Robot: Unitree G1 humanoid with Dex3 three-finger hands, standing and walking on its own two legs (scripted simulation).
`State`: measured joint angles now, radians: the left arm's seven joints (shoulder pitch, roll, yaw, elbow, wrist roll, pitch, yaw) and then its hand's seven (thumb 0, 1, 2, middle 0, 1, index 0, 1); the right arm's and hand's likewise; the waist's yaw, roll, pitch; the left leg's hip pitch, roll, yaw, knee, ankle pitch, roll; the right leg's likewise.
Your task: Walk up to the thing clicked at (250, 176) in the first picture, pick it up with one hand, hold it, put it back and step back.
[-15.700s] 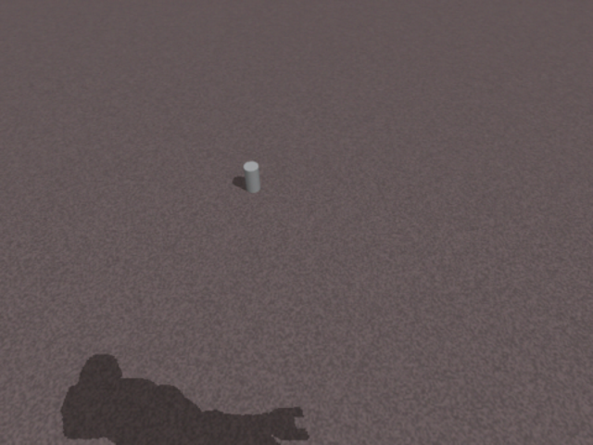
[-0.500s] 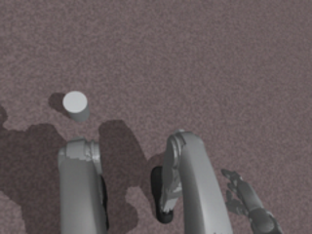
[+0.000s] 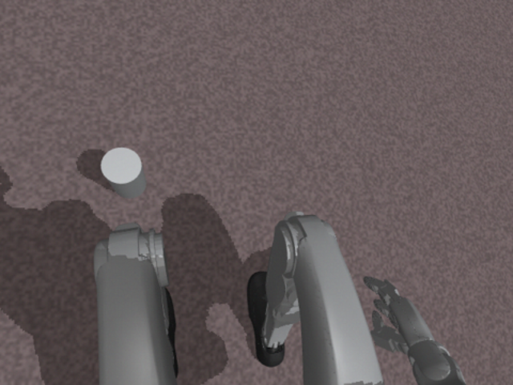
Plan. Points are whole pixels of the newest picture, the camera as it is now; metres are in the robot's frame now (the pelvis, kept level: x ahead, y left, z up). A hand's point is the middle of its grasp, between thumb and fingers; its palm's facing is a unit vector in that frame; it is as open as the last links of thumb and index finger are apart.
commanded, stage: go down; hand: left
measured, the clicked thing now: (126, 175) +0.45 +0.20 -0.30
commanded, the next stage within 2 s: none
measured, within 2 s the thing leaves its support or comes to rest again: neither
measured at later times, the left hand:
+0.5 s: hand out of the picture +0.39 +0.41 +0.02, palm faces +0.06 -1.00 -0.06, open 17.7 cm
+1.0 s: hand out of the picture +0.39 +0.42 +0.01, palm faces +0.06 -1.00 -0.06, open 17.7 cm
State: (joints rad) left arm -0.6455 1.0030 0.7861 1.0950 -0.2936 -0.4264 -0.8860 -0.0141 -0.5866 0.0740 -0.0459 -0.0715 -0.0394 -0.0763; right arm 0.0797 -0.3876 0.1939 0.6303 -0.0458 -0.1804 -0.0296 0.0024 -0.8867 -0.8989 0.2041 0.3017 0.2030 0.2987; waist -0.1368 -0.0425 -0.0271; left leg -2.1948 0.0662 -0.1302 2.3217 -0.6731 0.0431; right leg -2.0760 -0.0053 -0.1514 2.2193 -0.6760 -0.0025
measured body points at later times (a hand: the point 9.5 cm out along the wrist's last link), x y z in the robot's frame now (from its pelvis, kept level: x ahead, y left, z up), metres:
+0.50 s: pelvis +0.00 +0.00 +0.00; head +0.21 +0.10 +0.39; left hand +0.38 +0.47 +0.02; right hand +0.16 -0.27 -0.08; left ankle +0.09 +0.12 -0.33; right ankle +0.11 -0.12 -0.33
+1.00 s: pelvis +0.00 +0.00 +0.00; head +0.21 +0.09 +0.38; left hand +0.38 +0.47 +0.02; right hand +0.17 -0.27 -0.08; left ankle +0.09 +0.12 -0.33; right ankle +0.11 -0.12 -0.33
